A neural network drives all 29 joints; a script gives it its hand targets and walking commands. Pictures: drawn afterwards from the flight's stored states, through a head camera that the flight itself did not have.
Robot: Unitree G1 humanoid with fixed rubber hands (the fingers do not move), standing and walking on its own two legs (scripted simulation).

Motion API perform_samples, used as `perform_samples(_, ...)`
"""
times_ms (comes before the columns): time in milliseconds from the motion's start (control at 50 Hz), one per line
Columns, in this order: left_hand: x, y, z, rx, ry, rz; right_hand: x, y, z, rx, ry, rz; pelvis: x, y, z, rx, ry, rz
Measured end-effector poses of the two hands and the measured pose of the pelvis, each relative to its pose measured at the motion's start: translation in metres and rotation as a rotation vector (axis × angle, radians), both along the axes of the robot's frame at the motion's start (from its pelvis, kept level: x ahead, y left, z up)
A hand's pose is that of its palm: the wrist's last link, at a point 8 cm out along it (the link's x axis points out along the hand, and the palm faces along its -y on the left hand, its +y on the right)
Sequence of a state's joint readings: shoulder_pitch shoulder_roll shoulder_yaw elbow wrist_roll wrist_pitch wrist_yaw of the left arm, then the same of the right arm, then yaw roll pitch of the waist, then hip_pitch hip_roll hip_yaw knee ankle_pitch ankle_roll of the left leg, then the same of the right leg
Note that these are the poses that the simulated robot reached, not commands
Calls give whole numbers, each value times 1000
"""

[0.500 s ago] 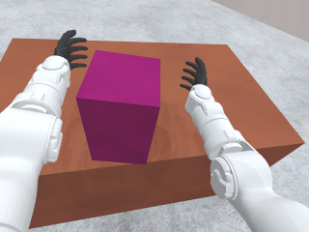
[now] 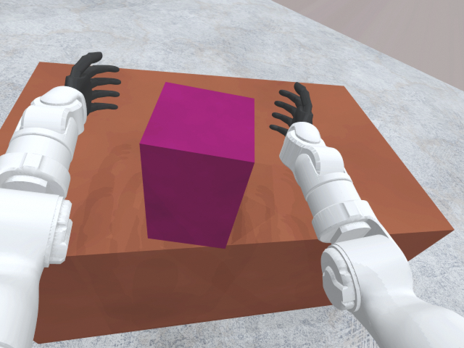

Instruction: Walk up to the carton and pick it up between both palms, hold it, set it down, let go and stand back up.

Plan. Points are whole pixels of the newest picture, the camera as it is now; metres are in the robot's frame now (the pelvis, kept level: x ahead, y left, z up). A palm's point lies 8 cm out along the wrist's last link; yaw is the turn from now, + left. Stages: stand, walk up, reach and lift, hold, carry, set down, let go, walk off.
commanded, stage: set down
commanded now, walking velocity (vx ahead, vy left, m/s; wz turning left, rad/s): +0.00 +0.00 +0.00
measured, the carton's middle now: (197, 172) +0.46 -0.01 +0.02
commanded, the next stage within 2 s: none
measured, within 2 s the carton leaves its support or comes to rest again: neither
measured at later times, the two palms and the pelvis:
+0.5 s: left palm (97, 101) +0.48 +0.16 +0.19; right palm (310, 134) +0.39 -0.18 +0.19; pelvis +0.00 +0.00 +0.00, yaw -1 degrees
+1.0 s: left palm (65, 169) +0.41 +0.21 +0.11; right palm (300, 184) +0.34 -0.17 +0.12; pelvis -0.01 -0.01 +0.00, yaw -2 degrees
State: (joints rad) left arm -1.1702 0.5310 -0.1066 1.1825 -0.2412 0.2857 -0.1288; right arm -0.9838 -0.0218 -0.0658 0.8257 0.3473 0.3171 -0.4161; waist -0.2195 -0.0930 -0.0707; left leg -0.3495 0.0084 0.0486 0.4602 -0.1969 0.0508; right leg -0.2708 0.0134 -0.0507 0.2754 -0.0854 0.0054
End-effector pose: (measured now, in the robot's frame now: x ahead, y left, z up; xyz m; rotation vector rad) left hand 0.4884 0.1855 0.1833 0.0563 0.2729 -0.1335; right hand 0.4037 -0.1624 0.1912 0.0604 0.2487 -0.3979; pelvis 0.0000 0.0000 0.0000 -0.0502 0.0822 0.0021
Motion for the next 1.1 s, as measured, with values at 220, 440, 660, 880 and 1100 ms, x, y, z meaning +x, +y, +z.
perform_samples(220,-23,0,-2,20,-10,-29,-25,1,-34,47,29,-19,-9,13,-2,-2,-48,10)
perform_samples(440,-13,-21,-2,47,-2,-25,-14,-20,-4,8,-42,-14,-8,7,-3,6,-10,-6)
perform_samples(660,-27,-19,-15,57,17,-58,-32,-16,-57,87,32,-1,8,-6,3,14,-119,-25)
perform_samples(880,-65,16,-69,26,64,-13,-62,-14,-69,73,-33,-36,-2,-14,2,14,-113,-33)
perform_samples(1100,-92,29,-77,43,43,-28,-74,2,-83,99,31,-22,-7,-6,0,13,-115,-33)
